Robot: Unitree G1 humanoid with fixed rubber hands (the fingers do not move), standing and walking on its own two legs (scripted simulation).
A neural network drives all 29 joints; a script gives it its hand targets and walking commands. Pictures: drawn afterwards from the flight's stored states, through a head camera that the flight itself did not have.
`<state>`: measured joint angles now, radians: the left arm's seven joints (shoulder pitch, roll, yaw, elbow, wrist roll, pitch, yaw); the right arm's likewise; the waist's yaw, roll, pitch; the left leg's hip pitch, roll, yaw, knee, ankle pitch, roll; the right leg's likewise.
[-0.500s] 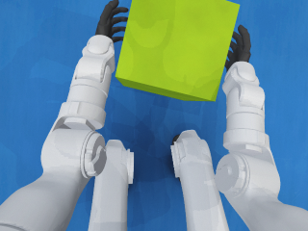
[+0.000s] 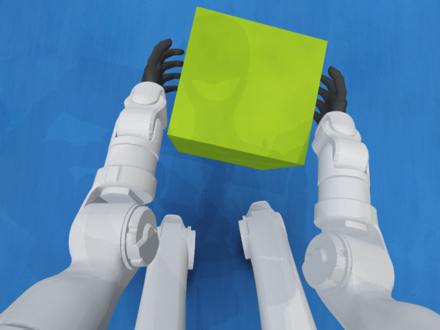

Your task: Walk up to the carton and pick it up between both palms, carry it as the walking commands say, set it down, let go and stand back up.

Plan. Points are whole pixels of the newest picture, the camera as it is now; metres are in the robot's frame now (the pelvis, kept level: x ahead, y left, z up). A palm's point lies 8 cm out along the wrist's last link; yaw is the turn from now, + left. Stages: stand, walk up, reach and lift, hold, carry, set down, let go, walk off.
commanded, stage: reach and lift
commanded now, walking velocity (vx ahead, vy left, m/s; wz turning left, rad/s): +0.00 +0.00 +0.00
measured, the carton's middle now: (237, 107) +0.50 -0.08 -0.16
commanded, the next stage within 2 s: none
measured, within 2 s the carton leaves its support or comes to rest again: neither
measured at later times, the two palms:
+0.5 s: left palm (140, 76) +0.50 +0.07 +0.00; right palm (352, 110) +0.43 -0.22 -0.01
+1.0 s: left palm (120, 63) +0.48 +0.08 +0.07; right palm (391, 103) +0.41 -0.21 +0.07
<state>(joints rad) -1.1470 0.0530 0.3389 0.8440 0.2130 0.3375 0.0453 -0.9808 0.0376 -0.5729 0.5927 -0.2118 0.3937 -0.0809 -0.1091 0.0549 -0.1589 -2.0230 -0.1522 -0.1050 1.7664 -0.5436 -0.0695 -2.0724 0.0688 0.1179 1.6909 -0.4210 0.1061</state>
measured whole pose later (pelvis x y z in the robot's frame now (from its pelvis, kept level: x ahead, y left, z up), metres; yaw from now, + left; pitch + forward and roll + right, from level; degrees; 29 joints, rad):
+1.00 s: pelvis +0.04 +0.01 +0.12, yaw -1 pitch +36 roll -1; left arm -0.81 -0.04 0.31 0.77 0.21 0.30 0.05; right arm -0.68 0.10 -0.51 0.56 -0.20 0.37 -0.07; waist -0.12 0.05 -0.23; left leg -1.49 -0.13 -0.13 1.36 -0.50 -0.03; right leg -1.53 0.06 0.13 1.29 -0.40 0.09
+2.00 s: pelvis +0.08 +0.00 +0.25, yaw -1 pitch +17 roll +0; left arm -0.51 -0.12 0.29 0.63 0.28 0.35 0.00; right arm -0.40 0.19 -0.44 0.42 -0.28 0.41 -0.05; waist -0.13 0.02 -0.11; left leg -0.71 -0.08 -0.16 0.74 -0.32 -0.01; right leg -0.75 0.03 0.14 0.68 -0.23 0.06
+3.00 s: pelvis +0.09 +0.00 +0.29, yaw -1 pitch -5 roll +0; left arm -0.38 -0.12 0.20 0.45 0.29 0.69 -0.01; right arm -0.32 0.17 -0.30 0.27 -0.30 0.76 -0.05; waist -0.12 0.00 -0.02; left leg -0.07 -0.05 -0.15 0.39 -0.22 0.00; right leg -0.11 0.01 0.14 0.33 -0.13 0.05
